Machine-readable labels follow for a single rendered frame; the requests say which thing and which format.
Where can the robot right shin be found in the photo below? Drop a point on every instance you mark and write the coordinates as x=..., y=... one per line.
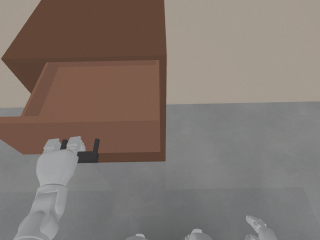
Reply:
x=196, y=231

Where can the robot left shin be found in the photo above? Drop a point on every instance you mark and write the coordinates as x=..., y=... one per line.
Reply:
x=139, y=234

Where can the drawer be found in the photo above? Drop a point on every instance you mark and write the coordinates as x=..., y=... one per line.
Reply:
x=117, y=102

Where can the cabinet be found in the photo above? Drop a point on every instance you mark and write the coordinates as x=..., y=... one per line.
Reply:
x=92, y=31

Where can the handle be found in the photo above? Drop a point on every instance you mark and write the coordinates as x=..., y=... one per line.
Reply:
x=85, y=156

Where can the robot shin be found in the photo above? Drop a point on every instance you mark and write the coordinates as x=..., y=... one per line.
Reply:
x=139, y=234
x=196, y=231

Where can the robot left forearm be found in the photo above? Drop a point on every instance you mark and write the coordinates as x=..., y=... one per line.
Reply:
x=42, y=223

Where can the robot left hand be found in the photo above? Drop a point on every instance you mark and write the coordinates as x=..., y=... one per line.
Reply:
x=57, y=166

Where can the robot right hand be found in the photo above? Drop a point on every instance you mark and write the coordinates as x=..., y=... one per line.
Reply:
x=260, y=227

